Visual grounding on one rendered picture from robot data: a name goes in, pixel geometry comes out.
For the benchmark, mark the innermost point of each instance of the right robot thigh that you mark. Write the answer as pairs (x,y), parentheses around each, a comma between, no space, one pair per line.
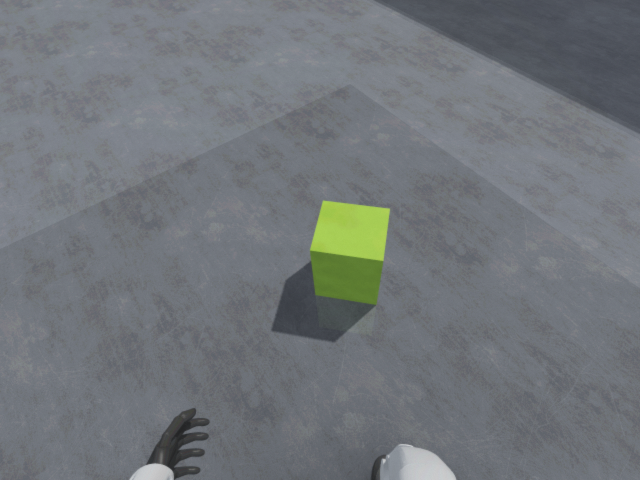
(411,463)

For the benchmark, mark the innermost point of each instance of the carton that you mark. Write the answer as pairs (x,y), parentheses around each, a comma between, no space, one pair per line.
(347,251)

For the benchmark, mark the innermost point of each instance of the robot left hand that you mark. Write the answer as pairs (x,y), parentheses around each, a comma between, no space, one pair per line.
(167,452)

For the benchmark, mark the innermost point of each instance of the right robot shin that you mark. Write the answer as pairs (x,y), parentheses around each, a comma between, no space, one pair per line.
(401,445)

